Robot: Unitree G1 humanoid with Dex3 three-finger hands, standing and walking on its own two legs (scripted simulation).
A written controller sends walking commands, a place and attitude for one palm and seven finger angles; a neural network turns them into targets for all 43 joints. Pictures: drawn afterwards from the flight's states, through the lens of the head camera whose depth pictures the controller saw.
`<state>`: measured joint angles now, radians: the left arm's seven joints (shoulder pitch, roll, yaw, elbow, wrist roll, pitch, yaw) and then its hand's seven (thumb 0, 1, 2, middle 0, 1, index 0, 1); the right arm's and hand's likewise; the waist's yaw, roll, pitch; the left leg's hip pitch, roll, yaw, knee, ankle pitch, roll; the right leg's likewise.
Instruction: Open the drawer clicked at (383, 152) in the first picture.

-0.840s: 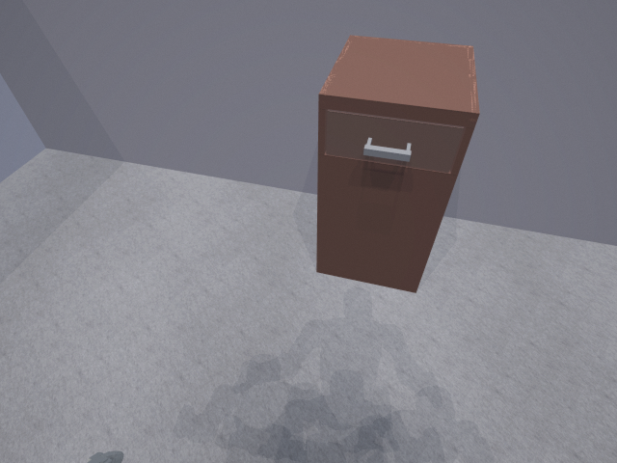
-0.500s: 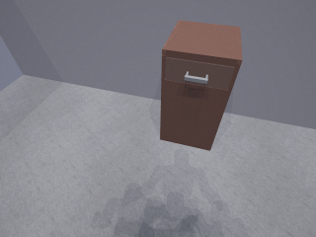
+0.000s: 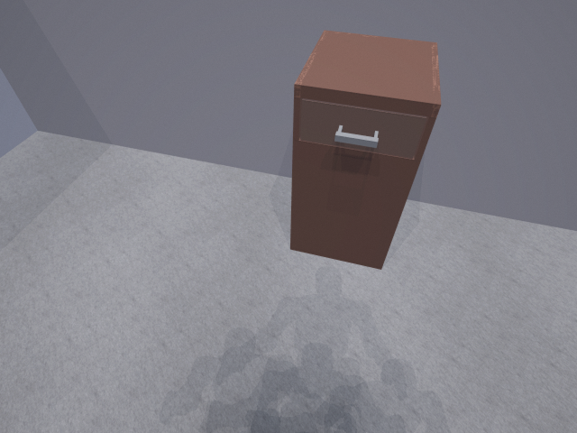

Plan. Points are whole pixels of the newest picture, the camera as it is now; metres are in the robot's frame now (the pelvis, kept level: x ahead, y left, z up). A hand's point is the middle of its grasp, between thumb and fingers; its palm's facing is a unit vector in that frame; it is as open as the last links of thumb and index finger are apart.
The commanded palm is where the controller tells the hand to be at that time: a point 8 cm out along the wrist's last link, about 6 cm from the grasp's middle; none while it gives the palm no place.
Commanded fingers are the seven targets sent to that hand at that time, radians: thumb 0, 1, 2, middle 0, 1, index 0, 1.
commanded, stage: look at it before walking up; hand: left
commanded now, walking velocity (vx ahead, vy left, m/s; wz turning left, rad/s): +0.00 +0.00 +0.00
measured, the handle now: (357, 135) +0.93 -0.16 -0.11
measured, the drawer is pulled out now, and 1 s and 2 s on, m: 0.00 0.00 0.00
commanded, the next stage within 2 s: walk to a spot facing it in 0.60 s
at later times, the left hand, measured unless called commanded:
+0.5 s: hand out of the picture +0.07 +0.25 -0.15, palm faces -0.02 -0.94 -0.34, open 7.4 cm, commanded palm none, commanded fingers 0.00 0.90 0.90 -0.20 -0.30 -0.20 -0.30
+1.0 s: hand out of the picture +0.07 +0.21 -0.17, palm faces -0.11 -0.95 -0.29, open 7.4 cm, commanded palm none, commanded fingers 0.00 0.90 0.90 -0.20 -0.30 -0.20 -0.30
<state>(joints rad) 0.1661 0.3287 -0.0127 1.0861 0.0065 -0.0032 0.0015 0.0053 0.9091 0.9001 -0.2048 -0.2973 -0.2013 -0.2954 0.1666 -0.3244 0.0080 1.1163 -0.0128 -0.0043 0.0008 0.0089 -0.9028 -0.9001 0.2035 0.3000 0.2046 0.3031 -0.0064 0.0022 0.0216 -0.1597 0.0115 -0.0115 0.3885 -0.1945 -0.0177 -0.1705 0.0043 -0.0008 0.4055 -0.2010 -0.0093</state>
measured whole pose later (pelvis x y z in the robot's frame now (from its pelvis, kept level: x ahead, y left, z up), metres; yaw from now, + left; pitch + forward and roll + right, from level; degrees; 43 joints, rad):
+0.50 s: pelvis +0.01 +0.00 +0.00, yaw +0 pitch -2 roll +0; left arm 0.16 0.33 -0.01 1.09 0.01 -0.01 0.00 0.00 0.91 0.90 -0.20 -0.30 -0.20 -0.30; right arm 0.13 -0.33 0.01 1.11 -0.01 -0.01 0.00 0.01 -0.90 -0.90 0.20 0.30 0.20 0.30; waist 0.00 0.00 0.02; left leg -0.14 0.01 -0.01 0.36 -0.19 -0.01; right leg -0.15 0.00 0.00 0.39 -0.20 0.00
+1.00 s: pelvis +0.00 -0.01 -0.01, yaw -7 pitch -1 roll +2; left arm 0.22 0.27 0.02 1.00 0.01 0.05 -0.01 0.00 0.91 0.90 -0.20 -0.30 -0.20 -0.30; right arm 0.16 -0.25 -0.02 1.00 -0.01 0.02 -0.02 0.01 -0.90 -0.90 0.20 0.30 0.20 0.30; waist 0.01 -0.01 0.05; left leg -0.22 0.05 0.10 0.53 -0.29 -0.03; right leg -0.31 0.05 0.11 0.61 -0.27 -0.02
